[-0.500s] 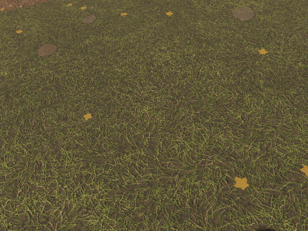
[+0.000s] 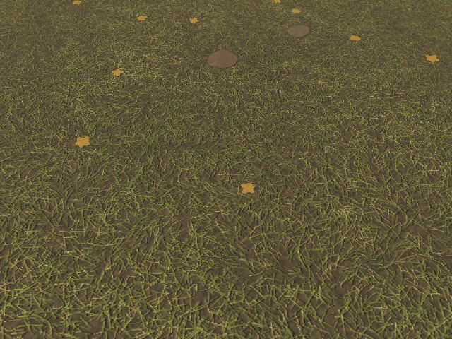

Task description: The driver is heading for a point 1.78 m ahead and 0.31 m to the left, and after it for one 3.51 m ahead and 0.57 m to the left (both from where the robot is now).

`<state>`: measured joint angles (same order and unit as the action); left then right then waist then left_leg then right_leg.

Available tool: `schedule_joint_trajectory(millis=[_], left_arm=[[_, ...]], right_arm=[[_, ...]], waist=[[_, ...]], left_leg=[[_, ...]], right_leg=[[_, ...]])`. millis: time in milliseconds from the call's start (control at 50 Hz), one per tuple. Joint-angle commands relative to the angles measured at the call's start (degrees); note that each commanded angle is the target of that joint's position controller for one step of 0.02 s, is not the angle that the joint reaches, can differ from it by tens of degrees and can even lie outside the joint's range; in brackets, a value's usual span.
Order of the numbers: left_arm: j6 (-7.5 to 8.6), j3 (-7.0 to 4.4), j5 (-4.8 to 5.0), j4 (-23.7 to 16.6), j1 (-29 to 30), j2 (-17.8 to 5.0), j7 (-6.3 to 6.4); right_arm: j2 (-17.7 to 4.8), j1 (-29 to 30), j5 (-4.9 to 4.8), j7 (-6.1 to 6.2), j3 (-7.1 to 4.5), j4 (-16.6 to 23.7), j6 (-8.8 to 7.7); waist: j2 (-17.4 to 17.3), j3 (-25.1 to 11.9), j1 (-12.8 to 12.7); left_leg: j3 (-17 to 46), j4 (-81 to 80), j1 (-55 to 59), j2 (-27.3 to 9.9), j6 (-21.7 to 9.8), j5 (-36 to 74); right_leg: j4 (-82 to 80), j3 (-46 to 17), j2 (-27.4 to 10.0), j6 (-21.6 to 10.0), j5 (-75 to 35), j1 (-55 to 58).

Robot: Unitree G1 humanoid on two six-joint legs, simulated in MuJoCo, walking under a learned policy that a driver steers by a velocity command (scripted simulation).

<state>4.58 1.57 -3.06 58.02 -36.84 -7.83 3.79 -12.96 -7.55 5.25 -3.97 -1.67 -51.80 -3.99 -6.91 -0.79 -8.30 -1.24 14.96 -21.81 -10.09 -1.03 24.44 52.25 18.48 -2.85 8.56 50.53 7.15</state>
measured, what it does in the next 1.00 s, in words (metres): goes down, turning left: right foot, then left foot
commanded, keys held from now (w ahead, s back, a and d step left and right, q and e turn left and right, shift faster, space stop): s+q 0.20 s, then q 0.40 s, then no key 0.40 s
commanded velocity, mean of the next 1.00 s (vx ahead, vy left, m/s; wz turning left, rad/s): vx -0.03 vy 0.00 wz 0.46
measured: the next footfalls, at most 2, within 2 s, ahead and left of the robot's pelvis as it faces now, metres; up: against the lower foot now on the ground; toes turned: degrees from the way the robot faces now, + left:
right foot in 0.38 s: +0.26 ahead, -0.12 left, +0.00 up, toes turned +17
left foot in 0.92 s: +0.08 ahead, +0.03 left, +0.00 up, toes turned +31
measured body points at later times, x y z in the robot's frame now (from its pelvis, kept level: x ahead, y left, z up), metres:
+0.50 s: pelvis +0.11 -0.07 -0.06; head +0.13 -0.09 +0.39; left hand +0.11 +0.21 -0.16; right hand +0.32 -0.28 -0.17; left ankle +0.11 +0.09 -0.69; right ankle +0.22 -0.13 -0.78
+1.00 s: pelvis +0.10 -0.08 -0.04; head +0.11 -0.08 +0.41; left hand +0.08 +0.19 -0.16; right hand +0.31 -0.21 -0.17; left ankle +0.05 +0.01 -0.78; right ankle +0.22 -0.13 -0.78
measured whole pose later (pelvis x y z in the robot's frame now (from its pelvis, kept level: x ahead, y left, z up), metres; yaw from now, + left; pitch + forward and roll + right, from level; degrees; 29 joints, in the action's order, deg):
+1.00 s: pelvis +0.10 -0.08 -0.04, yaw +30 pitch +2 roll +1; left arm 4.9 -1.3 -0.4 48.2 -12.0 -11.2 -1.6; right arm -11.0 -16.2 -0.3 -7.9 -1.5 -42.1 -3.6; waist 0.4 -2.0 -1.5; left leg -2.6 30.5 -16.5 1.5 -2.5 -16.4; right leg 30.1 9.1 -3.9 0.0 8.9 -23.3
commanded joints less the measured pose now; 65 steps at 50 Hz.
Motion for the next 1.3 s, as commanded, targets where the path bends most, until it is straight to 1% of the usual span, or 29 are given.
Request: schedule_joint_trajectory(millis=[20,40,60,100,120,140,180,220,260,340,380,400,420,440,480,520,600,680,760,860,900,920,940,960,980,1080,1160,1220,1300], left_arm=[[-1.19,1.67,0.38,-5.8,-7.3,1.8,-4.27],[-0.75,0.43,1.93,-9.8,3.1,-5.5,-5.89],[0.62,-1.70,3.43,-13.9,17.3,-10.1,-6.34],[3.67,-3.17,2.64,-19.6,24.0,-13.9,-4.84],[-2.50,-3.51,3.91,-12.8,23.0,-9.3,-1.11],[-5.61,-2.53,2.24,-13.8,18.1,-7.1,-0.12],[-7.57,-2.98,2.31,-13.1,14.7,-6.1,0.14],[-6.34,-3.14,3.52,-14.1,15.0,-6.9,-1.54],[-6.12,-3.17,2.92,-13.7,16.7,-7.8,-2.39],[-7.50,-4.09,1.52,-16.9,22.7,-10.8,-2.35],[-6.17,-4.33,0.91,-17.0,20.1,-11.7,-2.74],[-4.26,-8.71,2.93,-17.0,15.0,-22.2,-2.96],[-1.71,-8.11,-0.07,-17.2,9.5,-20.4,-3.79],[-0.89,-6.57,-2.41,-17.1,11.1,-15.4,-4.02],[-1.83,-6.08,2.76,-22.1,32.3,-13.0,-5.90],[-1.11,-5.37,2.65,-21.1,36.2,-10.9,-5.26],[1.82,-5.27,0.72,-20.5,32.9,-11.8,-3.05],[2.34,-5.05,1.52,-16.6,20.8,-11.8,-2.71],[2.03,-5.74,3.17,-16.4,23.4,-13.9,-2.95],[1.34,-6.06,2.77,-17.7,26.5,-14.0,-1.63],[1.13,-2.63,3.14,-16.4,32.1,-6.4,-3.41],[0.79,-1.04,2.71,-12.1,25.8,-1.5,-5.65],[0.66,-2.51,2.99,-11.8,16.2,-3.4,-5.90],[1.21,-4.42,3.14,-11.9,20.9,-9.5,-5.61],[1.17,-5.47,2.48,-12.8,26.6,-12.0,-5.78],[0.99,-4.83,2.57,-10.3,26.7,-8.2,-6.69],[0.57,-6.69,0.97,-10.4,30.3,-11.6,-4.90],[1.22,-5.51,0.21,-11.9,33.3,-7.7,-3.65],[0.61,-5.23,-0.80,-10.6,30.2,-6.0,-5.26]], right_arm=[[-21.0,-34.2,-3.07,2.82,-7.21,-5.4,-0.49],[-17.7,-38.6,-1.74,2.82,-6.57,-4.6,-0.64],[-15.7,-34.9,-0.89,3.39,-6.36,-2.6,-1.37],[-13.8,-18.4,-3.07,3.47,-6.02,3.4,-1.65],[-12.0,-17.5,-7.62,5.49,-5.05,1.4,2.37],[-13.6,-15.7,-6.70,5.60,-4.78,4.6,3.71],[-12.9,-8.0,-4.60,4.66,-3.92,7.6,3.59],[-9.6,0.1,-4.40,4.25,-2.94,9.9,3.21],[-10.5,0.3,-4.54,3.99,-3.33,11.9,3.68],[-12.1,-1.9,-4.73,3.34,-4.56,13.7,5.97],[-9.0,-6.7,-3.89,3.75,-4.15,13.7,7.17],[0.5,-15.5,0.27,3.45,-1.17,14.7,2.99],[-2.1,-14.9,-2.78,4.36,-1.63,16.7,1.57],[-6.7,-8.7,-4.71,4.97,-2.57,14.2,1.79],[-11.0,-10.8,-3.65,7.44,-3.96,11.3,1.48],[-8.8,-16.3,-1.28,6.36,-2.85,10.6,2.01],[-6.8,-16.4,-3.14,2.87,-0.77,13.1,3.15],[-6.4,-9.9,-2.94,3.79,-0.37,16.3,4.28],[-4.1,-11.7,-1.40,1.87,-0.23,14.8,4.71],[-4.3,-11.9,-3.24,-1.10,-1.37,12.1,2.58],[-1.6,-14.3,-5.52,-2.79,-1.04,11.2,0.74],[3.6,-13.7,-5.65,-4.17,0.62,12.3,-0.07],[-3.0,-10.6,-6.56,-4.31,-0.30,13.7,-0.44],[-5.6,-6.4,-5.82,-4.73,-1.49,14.4,-0.95],[-7.4,-3.9,-6.12,-4.53,-2.45,14.6,-1.32],[-3.6,-8.3,-5.58,-3.89,-1.90,11.1,-1.26],[-9.7,-18.7,-3.42,0.50,-5.31,7.3,-1.13],[-3.6,-19.6,-2.27,4.53,-3.35,5.7,-2.74],[-2.2,-12.2,-2.81,4.02,-2.23,5.8,-2.85]], waist=[[-16.2,-32.5,11.5],[-7.6,-42.1,19.4],[0.0,-29.4,20.8],[2.4,-13.4,12.2],[9.9,1.2,12.5],[9.6,0.1,8.7],[3.2,-2.4,3.4],[-0.7,-3.0,-0.3],[-5.1,-6.7,1.4],[-1.6,-0.7,4.5],[5.7,2.6,5.9],[32.2,-0.2,7.4],[33.3,1.0,3.7],[18.3,3.7,2.4],[18.4,-0.7,9.6],[13.7,-4.4,14.0],[8.7,-5.4,10.2],[10.6,-4.0,2.6],[11.6,-3.7,4.3],[11.6,-3.8,5.2],[9.2,-4.6,10.8],[10.2,-6.5,9.9],[3.9,-4.2,3.5],[5.3,2.1,4.7],[5.2,1.6,5.4],[4.7,1.7,6.4],[-1.6,5.0,12.5],[-1.9,5.4,14.1],[2.5,4.6,9.8]], left_leg=[[6.7,28.7,78.1,-11.3,-21.6,61.4],[18.6,30.8,83.1,-16.5,-27.8,65.1],[20.2,24.6,68.6,-15.1,-23.7,51.7],[17.3,15.9,33.9,-14.4,-23.1,36.6],[17.9,11.0,25.3,-13.5,-19.6,51.2],[14.7,9.6,15.0,-13.1,-18.6,40.6],[9.6,6.1,0.4,-7.0,-17.1,26.7],[4.0,6.2,-11.6,1.9,-11.8,5.8],[6.9,7.1,-10.5,1.3,-10.7,-4.5],[18.1,5.9,-15.6,0.2,-6.4,-40.0],[18.5,17.6,-14.8,7.3,-2.7,-52.9],[15.8,29.7,-23.9,13.6,-2.0,-56.1],[11.8,43.5,-38.6,24.9,3.6,-63.5],[18.9,54.4,-41.3,23.1,3.4,-52.1],[16.6,65.2,-36.4,22.0,4.7,-39.8],[10.8,79.7,-26.4,19.7,4.9,-36.4],[7.3,89.6,-24.5,17.1,6.1,-32.8],[8.6,70.6,-33.4,14.0,7.8,-35.1],[1.2,44.0,-22.7,9.7,8.1,-43.5],[-3.1,18.5,-2.5,10.0,1.8,-43.4],[-1.2,6.7,15.5,9.1,-1.4,-30.9],[2.2,7.3,22.1,6.7,-1.6,-30.7],[15.2,7.4,15.1,-1.8,-11.6,-34.0],[18.0,3.9,3.1,-2.9,-12.7,-44.3],[15.6,2.9,-0.8,-0.2,-9.3,-53.5],[11.3,4.3,-1.4,3.5,-4.4,-54.3],[23.0,-2.5,12.7,-4.8,-14.2,-70.3],[31.4,-7.3,26.1,-12.8,-17.5,-61.6],[13.3,-8.9,19.3,-3.7,-12.3,-47.3]], right_leg=[[42.7,-8.4,1.7,2.7,5.2,-42.3],[62.0,-15.1,2.0,4.0,11.1,-52.3],[64.0,-17.8,0.8,3.1,8.2,-61.8],[55.5,-19.6,-5.3,1.4,9.3,-60.5],[53.7,-14.7,-1.0,-3.0,-4.6,-63.1],[49.9,-17.4,-1.5,-4.9,-11.0,-54.7],[38.2,-19.7,0.6,-6.6,-26.6,-43.4],[6.9,-18.2,1.7,-7.0,-45.4,-29.2],[1.6,-18.6,2.9,-6.7,-49.9,-23.2],[-9.4,-19.4,2.2,-7.2,-44.2,-17.4],[-22.6,-24.6,-3.0,-8.1,-32.2,-17.3],[-19.3,-27.3,-8.2,-22.6,-54.1,-6.8],[-36.9,-58.8,-23.8,-36.6,-41.7,-8.8],[-40.9,-62.5,-20.0,-29.9,-19.2,-13.4],[-40.1,-48.3,-14.8,-21.9,-14.8,-23.6],[-39.4,-37.3,-11.6,-18.5,-19.9,-32.8],[-38.7,-24.5,-9.7,-18.7,-30.4,-32.1],[-40.7,-28.9,-13.1,-21.6,-23.4,-14.1],[-44.1,-27.1,-13.7,-20.2,-13.9,-15.6],[-40.8,-27.5,-14.1,-19.5,-12.5,-22.8],[-37.0,-25.5,-12.4,-14.3,-12.4,-34.1],[-33.8,-24.0,-11.8,-9.2,-17.6,-35.5],[-26.8,-16.2,-5.9,-5.4,-26.2,-34.3],[-23.8,-14.3,-3.5,-4.8,-37.0,-31.9],[-23.0,-14.0,-3.3,-5.6,-38.8,-28.2],[-25.3,-14.9,-3.3,-9.5,-40.7,-24.0],[-16.7,-11.6,1.4,-10.8,-25.1,-41.9],[-2.9,-21.6,-0.3,-14.0,-25.7,-57.9],[-5.4,-17.5,-0.2,-14.8,-36.1,-45.8]])
Velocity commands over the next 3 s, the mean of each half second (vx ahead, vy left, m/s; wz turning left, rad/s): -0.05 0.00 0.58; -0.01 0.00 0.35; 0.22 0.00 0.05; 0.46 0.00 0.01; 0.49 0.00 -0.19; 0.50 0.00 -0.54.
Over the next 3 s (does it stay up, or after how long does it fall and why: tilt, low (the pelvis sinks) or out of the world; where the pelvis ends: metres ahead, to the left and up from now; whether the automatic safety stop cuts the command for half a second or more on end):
stays up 1.14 0.30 -0.22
